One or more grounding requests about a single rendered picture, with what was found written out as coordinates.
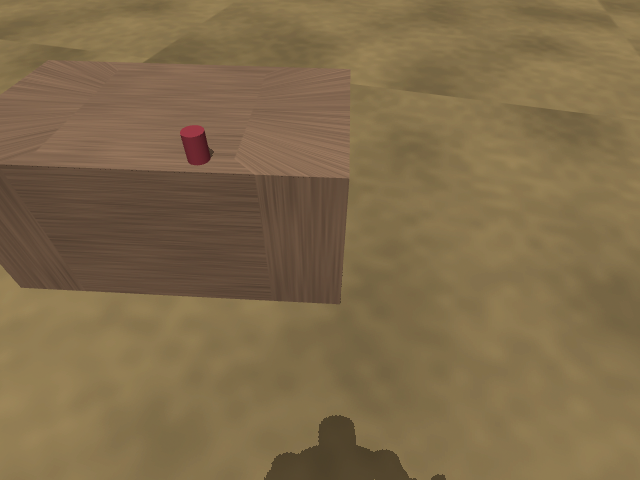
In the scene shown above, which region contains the can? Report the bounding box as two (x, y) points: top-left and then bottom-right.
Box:
(180, 125), (211, 165)

